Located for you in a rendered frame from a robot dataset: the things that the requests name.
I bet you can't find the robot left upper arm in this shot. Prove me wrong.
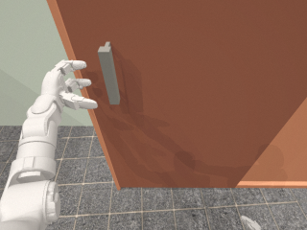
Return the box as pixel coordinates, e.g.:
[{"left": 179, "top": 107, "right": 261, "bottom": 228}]
[{"left": 0, "top": 180, "right": 61, "bottom": 230}]

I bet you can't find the wardrobe door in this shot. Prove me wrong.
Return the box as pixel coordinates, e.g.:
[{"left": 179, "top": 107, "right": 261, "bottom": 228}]
[
  {"left": 56, "top": 0, "right": 307, "bottom": 188},
  {"left": 241, "top": 98, "right": 307, "bottom": 182}
]

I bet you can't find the robot left hand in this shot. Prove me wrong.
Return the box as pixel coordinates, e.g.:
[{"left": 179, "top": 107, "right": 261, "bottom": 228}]
[{"left": 40, "top": 59, "right": 98, "bottom": 110}]

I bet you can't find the robot left forearm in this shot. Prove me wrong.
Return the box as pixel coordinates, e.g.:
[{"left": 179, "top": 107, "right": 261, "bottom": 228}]
[{"left": 0, "top": 94, "right": 63, "bottom": 222}]

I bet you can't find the handle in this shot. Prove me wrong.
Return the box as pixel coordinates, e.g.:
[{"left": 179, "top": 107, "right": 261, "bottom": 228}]
[{"left": 97, "top": 41, "right": 121, "bottom": 104}]

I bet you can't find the robot right hand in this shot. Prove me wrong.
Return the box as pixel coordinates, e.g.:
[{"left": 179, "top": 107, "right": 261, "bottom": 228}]
[{"left": 241, "top": 216, "right": 261, "bottom": 230}]

